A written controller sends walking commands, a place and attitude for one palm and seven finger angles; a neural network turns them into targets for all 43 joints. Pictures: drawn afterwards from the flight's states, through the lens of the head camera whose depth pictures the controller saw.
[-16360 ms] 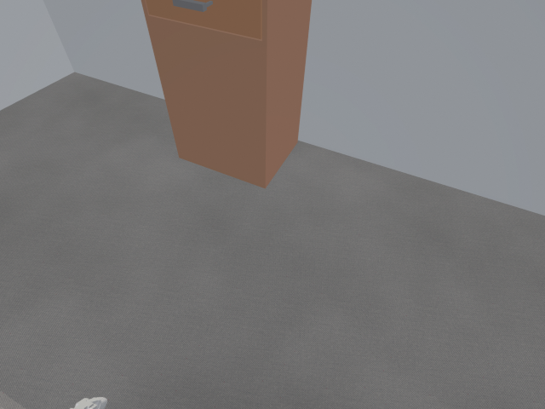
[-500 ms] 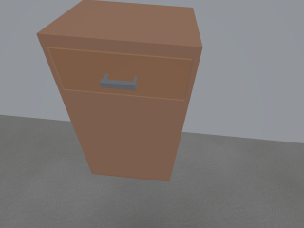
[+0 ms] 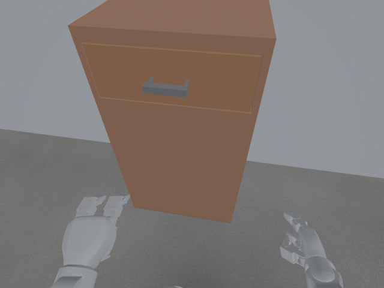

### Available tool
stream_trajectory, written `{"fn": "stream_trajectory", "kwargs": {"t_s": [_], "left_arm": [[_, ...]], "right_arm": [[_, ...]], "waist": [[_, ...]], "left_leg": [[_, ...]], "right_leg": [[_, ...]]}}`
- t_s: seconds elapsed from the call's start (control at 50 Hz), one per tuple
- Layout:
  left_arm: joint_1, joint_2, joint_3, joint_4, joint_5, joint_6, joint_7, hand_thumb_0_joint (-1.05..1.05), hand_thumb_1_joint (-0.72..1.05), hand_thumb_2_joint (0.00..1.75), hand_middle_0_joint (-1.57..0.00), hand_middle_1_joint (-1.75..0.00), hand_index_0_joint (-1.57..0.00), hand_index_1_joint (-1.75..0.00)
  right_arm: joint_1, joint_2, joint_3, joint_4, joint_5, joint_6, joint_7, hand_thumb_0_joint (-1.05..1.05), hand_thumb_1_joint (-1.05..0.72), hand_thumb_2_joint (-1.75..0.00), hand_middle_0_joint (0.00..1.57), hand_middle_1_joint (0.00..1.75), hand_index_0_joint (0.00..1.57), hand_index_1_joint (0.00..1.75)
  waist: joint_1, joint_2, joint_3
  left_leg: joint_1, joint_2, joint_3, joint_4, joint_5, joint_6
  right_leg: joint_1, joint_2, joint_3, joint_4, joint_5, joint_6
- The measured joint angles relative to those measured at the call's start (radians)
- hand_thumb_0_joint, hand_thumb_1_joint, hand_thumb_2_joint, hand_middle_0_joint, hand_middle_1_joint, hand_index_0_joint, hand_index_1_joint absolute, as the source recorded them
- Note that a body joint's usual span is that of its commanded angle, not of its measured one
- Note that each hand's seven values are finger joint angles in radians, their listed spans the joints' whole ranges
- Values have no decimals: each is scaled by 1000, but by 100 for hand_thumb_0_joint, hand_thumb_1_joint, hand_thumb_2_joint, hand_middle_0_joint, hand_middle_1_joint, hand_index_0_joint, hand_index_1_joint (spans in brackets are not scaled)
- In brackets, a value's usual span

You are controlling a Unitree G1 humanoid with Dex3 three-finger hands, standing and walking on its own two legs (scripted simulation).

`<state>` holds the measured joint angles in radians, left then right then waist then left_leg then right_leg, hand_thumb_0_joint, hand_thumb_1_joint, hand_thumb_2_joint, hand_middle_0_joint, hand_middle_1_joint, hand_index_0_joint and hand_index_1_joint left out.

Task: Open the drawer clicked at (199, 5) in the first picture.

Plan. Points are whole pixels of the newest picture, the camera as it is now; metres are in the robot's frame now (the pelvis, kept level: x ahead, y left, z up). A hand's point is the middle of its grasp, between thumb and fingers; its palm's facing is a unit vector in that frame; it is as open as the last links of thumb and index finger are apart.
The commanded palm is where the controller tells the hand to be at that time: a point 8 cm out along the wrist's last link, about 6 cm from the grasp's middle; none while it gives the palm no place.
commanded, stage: raise the hand with hooked fingers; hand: left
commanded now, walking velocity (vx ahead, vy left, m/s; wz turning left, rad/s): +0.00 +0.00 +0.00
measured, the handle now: (167, 85) +0.61 +0.18 +0.12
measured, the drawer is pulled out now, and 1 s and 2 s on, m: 0.00 0.00 0.00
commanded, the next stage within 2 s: move the hooked fingers above the handle in 1.38 s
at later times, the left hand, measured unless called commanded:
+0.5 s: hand (101, 156) +0.31 +0.24 +0.13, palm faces +0.12 -0.09 -0.99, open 12.1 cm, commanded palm +0.28 +0.24 +0.19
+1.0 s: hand (95, 94) +0.38 +0.25 +0.23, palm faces +0.14 -0.02 -0.99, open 13.8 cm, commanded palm +0.33 +0.25 +0.29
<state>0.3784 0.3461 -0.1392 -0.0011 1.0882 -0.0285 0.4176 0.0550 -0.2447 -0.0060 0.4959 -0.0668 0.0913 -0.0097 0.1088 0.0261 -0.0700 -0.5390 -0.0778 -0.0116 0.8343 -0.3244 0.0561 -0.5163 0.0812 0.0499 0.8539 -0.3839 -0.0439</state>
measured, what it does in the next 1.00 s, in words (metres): shifts its weight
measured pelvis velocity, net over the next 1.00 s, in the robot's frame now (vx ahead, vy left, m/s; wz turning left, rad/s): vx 0.06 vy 0.00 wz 0.04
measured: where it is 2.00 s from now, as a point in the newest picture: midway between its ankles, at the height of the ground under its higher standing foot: outside the picture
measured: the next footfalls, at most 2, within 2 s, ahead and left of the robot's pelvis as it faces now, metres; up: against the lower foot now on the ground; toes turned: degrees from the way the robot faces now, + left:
none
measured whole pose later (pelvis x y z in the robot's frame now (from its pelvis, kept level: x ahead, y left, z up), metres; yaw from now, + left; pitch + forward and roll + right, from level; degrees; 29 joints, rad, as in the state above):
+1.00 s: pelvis +0.06 +0.00 +0.04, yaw +2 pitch -1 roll +0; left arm -0.25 0.62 -0.02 -0.10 0.82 0.10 -0.18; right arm 0.07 -0.26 0.05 0.59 0.01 0.18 0.01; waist 0.09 0.10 0.00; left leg -0.19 -0.10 -0.06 0.44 -0.22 0.06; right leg -0.16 0.05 0.04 0.45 -0.27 -0.03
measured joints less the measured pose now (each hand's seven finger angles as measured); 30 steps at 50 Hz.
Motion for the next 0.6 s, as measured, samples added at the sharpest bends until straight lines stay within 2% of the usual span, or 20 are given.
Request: {"fn": "stream_trajectory", "kwargs": {"t_s": [0.08,0.16,0.24,0.38,0.48,0.6], "left_arm": [[-56,32,27,-28,-41,38,-28,0,39,68,-26,-63,-26,-63],[-90,33,41,-65,-84,92,-108,0,30,64,-26,-69,-26,-69],[-80,34,41,-136,-104,100,-186,0,21,60,-27,-75,-27,-75],[-76,90,66,-217,-110,70,-231,0,5,53,-28,-85,-28,-85],[-123,113,97,-245,-149,94,-260,0,-7,49,-29,-93,-29,-93],[-218,148,108,-250,-182,119,-335,0,-20,43,-30,-102,-30,-102]], "right_arm": [[-10,25,28,16,4,10,0,1,-90,-90,20,30,20,30],[4,49,57,33,14,22,8,1,-90,-90,21,30,20,30],[38,54,71,44,18,31,17,1,-90,-90,21,30,20,30],[83,20,57,81,24,49,19,1,-90,-90,21,30,20,30],[87,-14,25,107,34,60,15,1,-90,-90,21,30,20,30],[60,-33,13,112,47,72,11,1,-90,-90,20,30,20,30]], "waist": [[0,13,8],[-3,27,7],[-9,36,14],[-10,44,40],[-14,56,48],[-20,60,51]], "left_leg": [[51,-2,-17,-18,-12,-1],[120,-3,-9,-88,-3,4],[179,-4,1,-166,12,8],[239,-5,5,-249,25,12],[269,-14,-6,-290,34,15],[307,-20,-18,-337,51,16]], "right_leg": [[63,-1,-10,-40,17,4],[126,-5,5,-105,24,11],[179,-9,24,-175,40,13],[236,-13,36,-257,54,16],[269,-24,29,-297,58,19],[308,-32,22,-339,68,20]]}}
